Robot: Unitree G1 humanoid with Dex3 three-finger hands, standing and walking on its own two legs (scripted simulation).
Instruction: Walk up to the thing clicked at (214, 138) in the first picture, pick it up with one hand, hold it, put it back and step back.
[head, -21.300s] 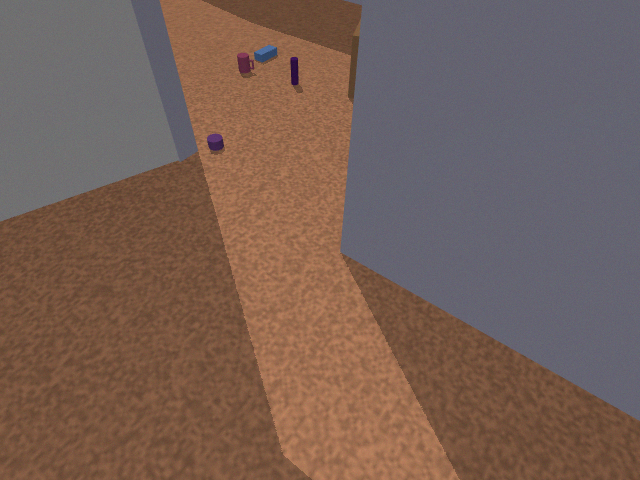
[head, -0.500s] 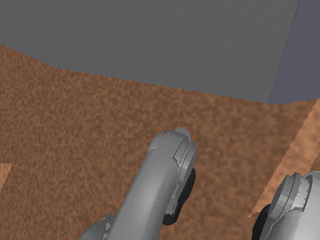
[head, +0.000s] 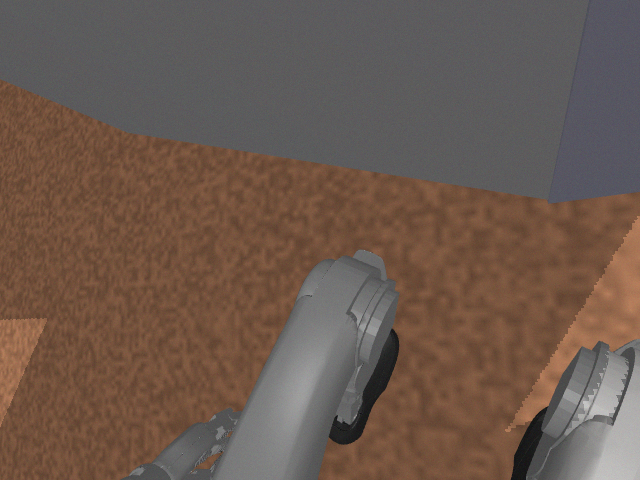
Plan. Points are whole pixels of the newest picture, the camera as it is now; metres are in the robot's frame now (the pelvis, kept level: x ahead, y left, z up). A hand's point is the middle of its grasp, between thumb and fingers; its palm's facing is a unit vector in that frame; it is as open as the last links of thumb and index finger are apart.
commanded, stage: rest palm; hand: right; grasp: from above
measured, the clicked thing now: out of the picture +0.47 -0.32 -0.28
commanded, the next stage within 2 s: close in 0.34 s
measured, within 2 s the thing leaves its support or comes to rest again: neither
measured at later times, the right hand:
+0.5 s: hand out of the picture +0.45 -0.31 -0.26, palm faces -0.44 +0.16 -0.88, open 14.0 cm
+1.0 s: hand out of the picture +0.45 -0.31 -0.25, palm faces -0.44 +0.16 -0.88, open 13.5 cm
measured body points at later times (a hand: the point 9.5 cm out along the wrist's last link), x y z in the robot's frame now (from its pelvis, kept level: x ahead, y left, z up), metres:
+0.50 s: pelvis +0.00 +0.00 +0.00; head +0.28 -0.13 +0.32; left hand +0.05 +0.25 -0.05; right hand +0.47 -0.31 -0.21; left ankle +0.11 +0.13 -0.27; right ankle +0.06 -0.13 -0.27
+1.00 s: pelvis +0.00 +0.00 +0.01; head +0.28 -0.13 +0.33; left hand +0.04 +0.25 -0.05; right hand +0.47 -0.31 -0.20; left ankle +0.11 +0.13 -0.27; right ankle +0.06 -0.13 -0.27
